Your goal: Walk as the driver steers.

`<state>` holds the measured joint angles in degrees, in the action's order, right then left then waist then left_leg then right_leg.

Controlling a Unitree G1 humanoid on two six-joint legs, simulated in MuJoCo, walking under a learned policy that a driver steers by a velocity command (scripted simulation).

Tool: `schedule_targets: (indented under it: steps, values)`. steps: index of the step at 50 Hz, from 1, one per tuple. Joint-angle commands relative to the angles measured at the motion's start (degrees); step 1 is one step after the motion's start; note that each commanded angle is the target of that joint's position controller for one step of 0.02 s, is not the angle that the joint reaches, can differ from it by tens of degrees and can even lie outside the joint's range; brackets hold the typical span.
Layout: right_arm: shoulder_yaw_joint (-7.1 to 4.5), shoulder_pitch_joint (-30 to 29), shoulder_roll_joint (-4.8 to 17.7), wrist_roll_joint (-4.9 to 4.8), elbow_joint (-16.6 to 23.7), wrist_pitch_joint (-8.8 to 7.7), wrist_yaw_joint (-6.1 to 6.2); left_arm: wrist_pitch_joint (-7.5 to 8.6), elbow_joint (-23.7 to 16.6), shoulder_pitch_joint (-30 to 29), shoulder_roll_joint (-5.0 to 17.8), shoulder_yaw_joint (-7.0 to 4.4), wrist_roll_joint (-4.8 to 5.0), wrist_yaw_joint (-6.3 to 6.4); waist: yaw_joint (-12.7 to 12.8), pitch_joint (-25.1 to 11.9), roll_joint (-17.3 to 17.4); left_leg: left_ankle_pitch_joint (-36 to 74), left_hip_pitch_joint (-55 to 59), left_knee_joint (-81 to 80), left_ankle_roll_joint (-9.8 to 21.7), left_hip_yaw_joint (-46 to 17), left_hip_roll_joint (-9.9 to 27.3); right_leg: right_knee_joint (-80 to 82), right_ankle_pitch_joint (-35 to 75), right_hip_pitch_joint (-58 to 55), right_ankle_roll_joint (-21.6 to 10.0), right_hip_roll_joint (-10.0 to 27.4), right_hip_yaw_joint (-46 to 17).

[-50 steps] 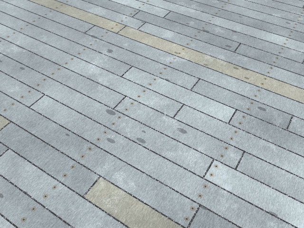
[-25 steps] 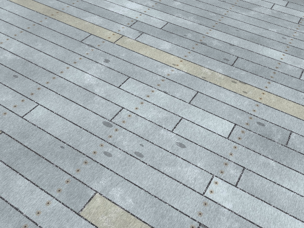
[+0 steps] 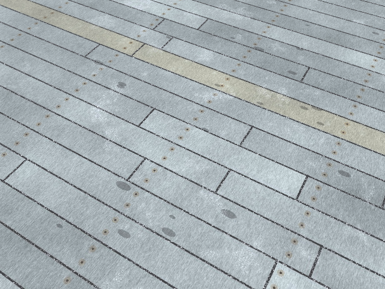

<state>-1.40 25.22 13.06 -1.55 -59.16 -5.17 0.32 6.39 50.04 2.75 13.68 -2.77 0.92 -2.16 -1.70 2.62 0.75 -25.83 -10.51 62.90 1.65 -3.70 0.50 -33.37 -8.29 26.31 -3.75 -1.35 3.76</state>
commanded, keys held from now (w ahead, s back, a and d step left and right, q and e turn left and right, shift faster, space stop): w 0.28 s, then no key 0.60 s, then w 0.12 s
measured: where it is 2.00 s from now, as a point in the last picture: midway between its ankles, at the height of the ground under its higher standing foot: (185, 181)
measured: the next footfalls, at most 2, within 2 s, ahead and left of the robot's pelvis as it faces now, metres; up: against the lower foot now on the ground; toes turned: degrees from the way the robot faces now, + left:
left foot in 0.44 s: +0.47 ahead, +0.13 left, +0.00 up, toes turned +3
right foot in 0.80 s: +0.41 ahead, -0.11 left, +0.00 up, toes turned -1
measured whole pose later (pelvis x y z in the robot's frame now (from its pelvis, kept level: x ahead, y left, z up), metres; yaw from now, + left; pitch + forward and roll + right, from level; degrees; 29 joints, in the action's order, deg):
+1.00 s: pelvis +0.38 +0.03 +0.01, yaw -1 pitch +0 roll +1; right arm -2.3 11.3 13.0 -0.2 -56.9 -1.4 1.5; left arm 1.4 60.5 16.0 12.4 -3.4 0.5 2.4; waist 0.5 -0.8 0.7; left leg -18.2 -18.1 30.9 3.2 3.2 -1.6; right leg -30.7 -17.2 14.1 1.5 2.4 -0.6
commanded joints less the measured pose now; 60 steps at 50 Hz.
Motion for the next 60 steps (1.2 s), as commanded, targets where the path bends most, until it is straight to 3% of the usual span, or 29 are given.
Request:
schedule_targets:
  steps: [1,4,5,8,9,10,14,18,20,22,23,24,25,26,27,29,32,35,40,42,44,47,49,52,54,57,58,59,60]
  values:
    - [-1.85,-4.20,7.16,-0.57,5.79,-2.56,0.56,0.30,0.59,7.69,5.60,-1.10,-0.59,-0.18,3.87,-4.92,-1.49,8.12,-26.83,11.80,1.99,-1.17,5.65,21.45,-2.50,-23.05,-9.40,17.17,-25.55]
    - [-2.41,-0.99,4.26,0.22,4.97,-0.15,1.06,0.74,2.49,7.80,2.74,-0.39,-1.16,-0.67,-0.03,-3.45,-4.52,11.96,-19.25,5.93,2.13,-0.57,8.30,24.99,4.03,-13.57,-8.31,11.69,-15.14]
    - [-2.35,-1.07,3.30,0.19,5.48,0.36,1.04,0.88,3.04,8.49,5.01,-0.80,-1.25,-0.30,-0.76,-2.64,-5.95,12.69,-19.87,4.21,1.55,-0.22,8.44,26.31,4.57,-11.90,-9.67,12.80,-14.32]
    - [-2.91,-9.83,5.06,0.98,8.64,0.57,1.15,0.86,4.37,12.19,7.03,-1.11,-1.10,0.99,0.77,0.69,-3.08,19.71,-27.65,-4.76,-0.46,0.08,9.66,28.39,5.96,-13.57,-10.39,13.07,-13.14]
    - [-3.41,-12.73,6.03,1.23,9.31,0.70,1.15,0.51,4.76,13.62,5.48,-0.67,-1.01,1.41,1.71,0.72,-1.84,23.23,-31.09,-6.53,-0.38,0.71,8.89,28.10,7.09,-16.82,-8.92,11.61,-11.91]
    - [-2.82,-14.03,4.09,1.12,10.12,0.46,0.84,0.34,4.85,14.43,8.15,-1.10,-1.18,1.73,1.74,0.95,-4.08,25.78,-30.89,-11.38,-0.74,0.27,9.36,28.40,7.96,-16.35,-9.63,13.28,-11.95]
    - [-2.15,-23.64,3.57,0.79,12.67,-0.45,-0.27,-0.17,5.95,19.06,8.45,-1.09,-0.27,2.46,5.08,2.50,-2.49,33.45,-28.17,-25.44,-1.10,3.54,6.23,28.77,8.03,-19.40,-7.88,11.60,-8.15]
    - [-1.67,-27.75,3.37,1.03,14.68,-1.20,-1.80,-1.87,7.74,22.07,8.15,-0.93,-0.51,2.91,5.58,2.29,-3.34,32.41,-24.72,-32.53,0.14,4.52,3.11,21.48,23.72,-25.43,-6.27,12.67,-5.92]
    - [-2.31,-24.28,5.42,1.21,14.12,-1.45,-2.23,-2.58,7.61,20.70,8.80,-1.18,-0.54,3.17,3.06,-0.84,-5.00,29.33,-19.79,-34.41,1.86,4.18,1.49,16.09,31.10,-28.76,-4.61,13.41,-6.53]
    - [-3.96,-12.60,9.13,1.95,10.35,-1.87,-1.91,-3.04,6.81,18.12,8.86,-1.13,-0.43,3.24,-2.98,-7.81,-4.58,35.76,-4.66,-38.89,4.13,5.85,-0.73,2.33,38.01,-28.61,-1.53,9.48,-4.88]
    - [-4.66,-5.41,13.00,3.14,8.76,-1.88,-1.45,-2.87,5.58,19.33,7.22,-0.38,-1.39,3.20,-4.32,-15.90,0.56,58.58,11.75,-34.28,7.00,-1.89,8.06,-11.61,22.05,-19.16,0.88,5.87,-3.18]
    - [-4.55,-3.89,14.95,3.51,8.06,-1.09,-1.36,-2.39,7.66,30.58,-1.02,2.04,-1.80,2.39,0.41,-25.36,14.97,74.15,32.13,-31.88,19.01,-20.56,24.09,-32.88,-24.18,-0.15,4.62,-2.66,-3.28]
    - [-3.48,-2.32,10.11,2.47,8.01,-0.42,-1.69,-2.01,9.72,31.02,3.54,1.03,-0.45,2.08,-1.82,-30.49,9.12,65.10,30.51,-35.21,19.75,-25.73,23.21,-39.91,-31.85,1.44,4.76,-2.45,-12.30]
    - [-2.94,-8.03,9.10,1.68,9.08,-0.15,-1.70,-2.07,7.88,24.86,6.98,0.00,0.90,2.17,-1.16,-22.00,6.46,57.42,22.32,-37.89,16.88,-19.04,20.79,-40.94,-29.31,4.92,4.61,0.28,-11.46]
    - [-2.30,-14.58,7.25,1.57,10.00,0.25,-1.34,-2.86,6.29,18.88,6.57,-0.05,0.99,2.98,0.38,-15.21,1.25,43.51,13.38,-42.53,13.70,-14.76,17.45,-37.34,-24.64,5.66,4.88,3.08,-8.17]
    - [-1.31,-19.54,5.01,2.72,10.16,0.04,-1.22,-4.73,6.22,18.17,5.21,-0.46,-0.51,4.02,3.59,-8.71,3.31,42.12,-1.76,-45.86,12.22,-9.02,14.66,-28.93,-18.95,-2.19,5.76,6.46,-8.78]
    - [-1.58,-19.79,5.84,3.72,8.95,0.27,-1.19,-5.98,7.25,19.82,2.11,0.00,-0.72,4.87,5.05,-8.64,5.43,42.00,-7.56,-47.45,12.04,-3.83,11.67,-16.34,-17.68,-9.41,6.11,5.39,-6.17]
    - [-1.86,-19.51,7.34,2.82,8.32,1.08,-0.43,-7.23,7.01,17.16,3.39,-0.35,-1.00,5.09,4.16,-10.39,5.14,25.42,-8.69,-49.65,11.62,-4.40,11.86,-8.18,-10.02,-13.66,5.73,5.28,-5.54]
    - [-0.94,-17.93,5.17,1.94,6.17,2.66,0.28,-7.48,7.04,14.06,4.00,-0.76,-2.38,4.86,4.53,-2.23,3.26,-6.85,-15.59,-51.58,4.19,-4.17,7.32,6.87,-1.62,-18.78,2.51,5.88,-5.57]
    - [-1.43,-14.35,5.53,1.82,5.83,3.06,0.61,-6.94,7.86,12.93,8.90,-1.84,-1.16,4.97,0.62,0.73,-5.70,-0.96,-12.02,-47.92,1.52,0.82,1.97,9.41,-11.04,-11.75,0.43,7.01,-6.97]
    - [-1.57,-15.31,5.66,1.98,5.48,3.57,1.31,-5.76,8.40,12.01,4.35,-1.00,-1.40,4.62,1.04,0.00,-6.51,6.07,-3.96,-43.06,1.06,2.69,1.21,13.45,-15.53,-5.48,2.09,6.48,-7.35]
    - [-2.01,-14.14,5.97,1.60,4.48,3.91,1.71,-4.88,8.66,12.68,5.68,-1.70,-0.71,4.79,1.50,-0.59,-5.41,-4.15,-5.89,-38.51,2.55,4.80,-0.60,13.15,-25.32,-6.19,1.18,5.74,-7.53]
    - [-2.18,-15.25,5.30,1.06,4.78,3.06,1.39,-4.11,8.93,15.43,6.80,-2.26,-0.06,4.74,2.74,0.84,-6.10,-6.15,-10.24,-34.53,2.90,5.76,-1.11,15.37,-31.15,-7.47,-1.73,8.48,-11.96]
    - [-1.98,-17.53,2.77,0.48,5.90,0.73,0.13,-2.61,9.97,18.96,9.43,-3.25,0.70,4.62,3.83,3.16,-12.01,4.04,-19.20,-23.55,3.47,6.76,-1.13,21.17,-30.28,-15.01,-7.70,18.92,-26.36]
    - [-2.24,-16.78,3.32,0.13,5.98,-0.36,-0.50,-1.81,9.18,16.91,8.18,-3.04,0.85,4.30,2.27,2.75,-10.23,3.95,-17.63,-26.42,4.83,5.99,0.19,19.57,-21.84,-15.89,-7.33,19.31,-24.94]
    - [-3.74,-5.33,5.67,0.11,1.42,-0.33,-0.24,-1.91,6.79,10.35,7.69,-2.93,1.11,3.62,-3.52,-0.87,-5.48,10.82,5.75,-37.05,5.62,4.41,0.12,10.29,-8.25,-4.37,-2.25,11.41,-12.87]
    - [-5.25,1.04,10.37,0.08,-0.14,-0.16,0.14,-1.34,5.22,8.83,4.10,-2.07,0.99,3.54,-5.11,-2.17,6.54,4.81,15.20,-44.22,9.58,-9.99,8.50,-5.66,-4.23,5.87,1.77,4.05,-3.33]
    - [-5.99,7.26,13.64,0.14,-1.17,-0.20,-0.32,-0.26,3.59,7.93,2.93,-1.64,0.39,3.62,-7.24,-3.98,17.05,5.88,23.21,-51.52,15.86,-29.64,19.29,-21.90,-16.80,17.10,3.45,-0.15,-1.82]
    - [-4.22,5.35,9.13,1.05,-0.85,-0.72,-0.36,0.37,3.74,7.77,5.04,-2.35,0.90,3.28,-4.69,-2.46,11.02,8.21,23.51,-50.48,16.26,-31.18,21.38,-32.84,-21.13,23.09,2.03,2.71,-6.74]
Keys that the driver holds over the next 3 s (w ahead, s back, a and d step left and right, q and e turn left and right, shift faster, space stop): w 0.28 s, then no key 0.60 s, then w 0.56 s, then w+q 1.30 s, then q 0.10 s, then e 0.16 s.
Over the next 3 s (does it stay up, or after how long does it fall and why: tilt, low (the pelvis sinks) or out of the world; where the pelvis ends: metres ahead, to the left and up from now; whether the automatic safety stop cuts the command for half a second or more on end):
stays up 1.33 0.26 0.02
